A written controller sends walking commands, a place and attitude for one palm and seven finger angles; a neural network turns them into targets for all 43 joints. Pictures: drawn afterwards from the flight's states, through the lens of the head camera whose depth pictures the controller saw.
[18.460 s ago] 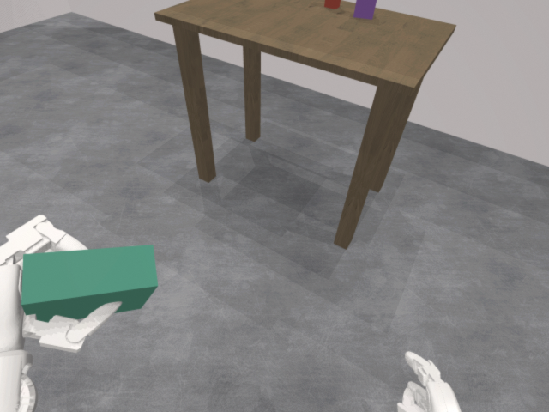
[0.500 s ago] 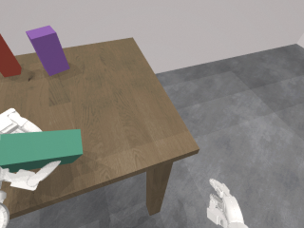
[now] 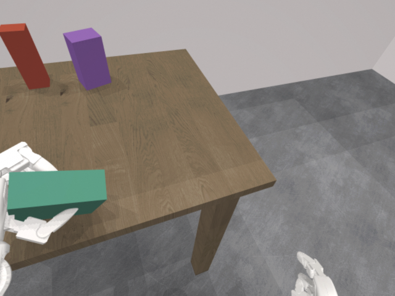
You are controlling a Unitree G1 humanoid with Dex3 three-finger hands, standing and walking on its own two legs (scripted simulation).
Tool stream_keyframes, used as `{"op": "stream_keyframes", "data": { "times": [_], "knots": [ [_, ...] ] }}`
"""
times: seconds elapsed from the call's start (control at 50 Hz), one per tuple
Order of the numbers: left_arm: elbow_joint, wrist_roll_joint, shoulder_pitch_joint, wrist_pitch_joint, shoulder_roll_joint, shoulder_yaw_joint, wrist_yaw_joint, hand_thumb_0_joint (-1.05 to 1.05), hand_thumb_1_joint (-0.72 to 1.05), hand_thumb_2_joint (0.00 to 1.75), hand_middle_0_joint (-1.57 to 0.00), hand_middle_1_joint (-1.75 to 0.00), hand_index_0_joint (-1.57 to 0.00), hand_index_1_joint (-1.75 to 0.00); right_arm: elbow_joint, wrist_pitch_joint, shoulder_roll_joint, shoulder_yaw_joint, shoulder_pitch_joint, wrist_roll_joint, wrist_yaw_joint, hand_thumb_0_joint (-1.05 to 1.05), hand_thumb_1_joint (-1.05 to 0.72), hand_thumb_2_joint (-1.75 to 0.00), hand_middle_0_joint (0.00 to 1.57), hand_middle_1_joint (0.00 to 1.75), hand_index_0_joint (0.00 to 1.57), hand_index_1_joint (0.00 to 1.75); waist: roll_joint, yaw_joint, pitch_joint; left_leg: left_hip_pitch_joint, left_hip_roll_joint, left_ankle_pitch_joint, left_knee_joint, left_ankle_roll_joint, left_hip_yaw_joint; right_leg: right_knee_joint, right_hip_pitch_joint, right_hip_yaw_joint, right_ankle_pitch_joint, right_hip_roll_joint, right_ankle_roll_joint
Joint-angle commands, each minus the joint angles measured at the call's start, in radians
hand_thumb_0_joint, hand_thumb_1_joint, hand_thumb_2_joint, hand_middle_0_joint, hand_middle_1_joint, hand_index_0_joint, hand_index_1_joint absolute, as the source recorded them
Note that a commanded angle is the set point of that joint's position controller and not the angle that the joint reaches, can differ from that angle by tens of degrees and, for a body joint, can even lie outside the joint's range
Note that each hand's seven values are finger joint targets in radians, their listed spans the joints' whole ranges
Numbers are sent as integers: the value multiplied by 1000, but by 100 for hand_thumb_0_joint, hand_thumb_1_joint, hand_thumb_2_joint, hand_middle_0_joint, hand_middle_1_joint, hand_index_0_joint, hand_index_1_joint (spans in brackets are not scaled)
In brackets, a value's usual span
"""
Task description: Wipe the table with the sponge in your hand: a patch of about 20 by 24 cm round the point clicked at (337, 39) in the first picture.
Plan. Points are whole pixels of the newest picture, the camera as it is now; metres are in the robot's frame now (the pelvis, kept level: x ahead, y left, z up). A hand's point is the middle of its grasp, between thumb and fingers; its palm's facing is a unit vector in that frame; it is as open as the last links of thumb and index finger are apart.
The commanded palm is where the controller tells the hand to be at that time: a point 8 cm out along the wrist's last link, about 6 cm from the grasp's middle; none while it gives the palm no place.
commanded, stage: come to a stop and stand still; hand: left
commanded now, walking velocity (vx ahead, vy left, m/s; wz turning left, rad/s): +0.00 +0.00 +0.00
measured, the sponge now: (71, 195) +0.23 +0.23 +0.13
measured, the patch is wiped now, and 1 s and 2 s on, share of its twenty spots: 0.00 0.00 0.00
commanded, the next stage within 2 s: look again from close up in 0.86 s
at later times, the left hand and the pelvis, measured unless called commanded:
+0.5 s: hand (24, 186) +0.22 +0.28 +0.16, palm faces +0.47 -0.81 -0.35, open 8.9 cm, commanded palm +0.17 +0.30 +0.18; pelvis +0.02 +0.01 +0.00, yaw +4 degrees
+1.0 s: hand (53, 170) +0.26 +0.26 +0.16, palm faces +0.44 -0.82 -0.38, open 8.9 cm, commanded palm +0.20 +0.28 +0.18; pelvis +0.06 -0.01 +0.01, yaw +4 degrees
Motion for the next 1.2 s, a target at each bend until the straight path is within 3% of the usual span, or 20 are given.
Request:
{"op": "stream_keyframes", "data": {
  "times": [0.0, 0.04, 0.1, 0.12, 0.2, 0.32, 0.4, 0.44, 0.52, 0.54, 0.68, 0.72, 0.74, 0.82, 0.84, 0.92, 0.94, 1.02, 1.04, 1.18],
  "knots": [
    [-260, 6, -159, -85, 118, 82, 26, 0, 10, 130, -120, -160, -120, -160, -158, -86, -128, -39, -138, 2, 12, 0, -90, -90, 20, 30, 20, 30, 177, 18, -111, -118, 109, -458, -237, 9, -144, -18, 121, -6, -79, 20, -23],
    [-249, 12, -148, -80, 80, 41, 21, 0, 10, 130, -120, -160, -120, -160, -143, -96, -127, -37, -131, 4, 23, 0, -90, -90, 20, 30, 20, 30, 154, 10, -103, -91, 108, -470, -247, 2, -161, -27, 85, -9, -94, 31, -23],
    [-228, 20, -153, -79, 89, 48, 22, 0, 10, 130, -120, -160, -120, -160, -124, -98, -127, -38, -128, -1, 27, 0, -90, -90, 20, 30, 20, 30, 99, 11, -72, -86, 91, -457, -226, -4, -161, -79, 45, 23, -112, 31, -27],
    [-221, 21, -149, -79, 109, 71, 25, 0, 10, 130, -120, -160, -120, -160, -114, -99, -124, -33, -139, 0, 28, 0, -90, -90, 20, 30, 20, 30, 115, 10, -84, -31, 92, -438, -233, -8, -154, -92, 8, 23, -105, 37, -22],
    [-212, 19, -174, -84, 107, 74, 24, 0, 10, 130, -120, -160, -120, -160, -112, -90, -118, -31, -137, -7, 26, 0, -90, -90, 20, 30, 20, 30, 103, 8, -73, -45, 83, -432, -226, -8, -171, -117, 24, 49, -95, 34, -26],
    [-243, 18, -162, -88, 117, 86, 26, 0, 10, 130, -120, -160, -120, -160, -113, -94, -110, -21, -155, -5, 28, 0, -90, -90, 20, 30, 20, 30, 147, 14, -127, 21, 97, -385, -249, -5, -190, -101, 45, 45, -20, 41, -19],
    [-255, 10, -142, -86, 105, 70, 29, 0, 10, 130, -120, -160, -120, -160, -118, -89, -113, -27, -143, -4, 27, 0, -90, -90, 20, 30, 20, 30, 99, 12, -149, 71, 76, -203, -181, -11, -171, -131, 51, 71, 83, 13, -26],
    [-245, 8, -132, -79, 82, 49, 30, 0, 10, 130, -120, -160, -120, -160, -115, -82, -114, -25, -145, -2, 27, 0, -90, -90, 20, 30, 20, 30, 109, 7, -156, 107, 70, -112, -171, -19, -159, -122, 41, 60, 124, 12, -25],
    [-263, 6, -112, -72, 124, 85, 39, 0, 10, 130, -120, -160, -120, -160, -117, -69, -113, -26, -161, 5, 24, 0, -90, -90, 20, 30, 20, 30, 136, 12, -185, 145, 70, 43, -145, -24, -146, -100, 61, 48, 193, 6, -22],
    [-265, 0, -106, -72, 101, 64, 35, 0, 10, 130, -120, -160, -120, -160, -122, -63, -115, -28, -150, 3, 23, 0, -90, -90, 20, 30, 20, 30, 132, 10, -183, 142, 75, 62, -143, -22, -150, -95, 64, 38, 194, 4, -21],
    [-291, -18, -52, -65, 136, 99, 38, 0, 10, 130, -120, -160, -120, -160, -135, -40, -119, -35, -152, 10, 18, 0, -90, -90, 20, 30, 20, 30, 111, 12, -199, 165, 77, 212, -100, -24, -136, -95, 82, 47, 266, -13, -20],
    [-283, -15, -39, -59, 144, 110, 43, 0, 10, 130, -120, -160, -120, -160, -131, -37, -117, -33, -166, 13, 15, 0, -90, -90, 20, 30, 20, 30, 127, 12, -201, 179, 74, 202, -105, -27, -130, -95, 70, 53, 255, -12, -21],
    [-266, -20, -29, -58, 116, 85, 40, 0, 10, 130, -120, -160, -120, -160, -132, -30, -117, -31, -154, 10, 14, 0, -90, -90, 20, 30, 20, 30, 121, 10, -195, 166, 77, 183, -108, -22, -132, -99, 73, 44, 248, -15, -19],
    [-254, -22, -34, -47, 144, 109, 46, 0, 10, 130, -120, -160, -120, -160, -133, -24, -116, -33, -171, 15, 6, 0, -90, -90, 20, 30, 20, 30, 77, 10, -176, 164, 62, 124, -103, -20, -122, -131, 58, 81, 254, -24, -24],
    [-237, -25, -31, -46, 109, 79, 42, 0, 10, 130, -120, -160, -120, -160, -131, -18, -117, -32, -158, 11, 6, 0, -90, -90, 20, 30, 20, 30, 70, 7, -169, 150, 63, 116, -101, -16, -123, -134, 66, 72, 252, -29, -24],
    [-257, -22, -70, -39, 140, 96, 48, 0, 10, 130, -120, -160, -120, -160, -130, -19, -118, -33, -179, 15, 0, 0, -90, -90, 20, 30, 20, 30, 83, 8, -167, 172, 59, 97, -106, -16, -120, -142, 47, 96, 238, -32, -26],
    [-245, -24, -58, -39, 111, 73, 46, 0, 10, 130, -120, -160, -120, -160, -130, -14, -115, -33, -166, 12, 0, 0, -90, -90, 20, 30, 20, 30, 75, 7, -171, 167, 62, 104, -104, -11, -123, -138, 62, 83, 245, -33, -26],
    [-277, -22, -57, -35, 149, 103, 53, 0, 10, 130, -120, -160, -120, -160, -132, -13, -118, -37, -184, 17, -2, 0, -90, -90, 20, 30, 20, 30, 94, 10, -190, 192, 62, 155, -92, -12, -121, -133, 65, 98, 269, -38, -28],
    [-264, -27, -40, -35, 115, 77, 49, 0, 10, 130, -120, -160, -120, -160, -134, -7, -115, -33, -168, 13, -2, 0, -90, -90, 20, 30, 20, 30, 78, 9, -187, 181, 65, 164, -95, -10, -127, -129, 77, 81, 270, -38, -27],
    [-265, -32, -21, -26, 134, 95, 48, 0, 10, 130, -120, -160, -120, -160, -141, 2, -115, -38, -166, 19, -4, 0, -90, -90, 20, 30, 20, 30, 68, 7, -182, 184, 77, 210, -90, -11, -129, -125, 79, 81, 292, -42, -25]
  ]
}}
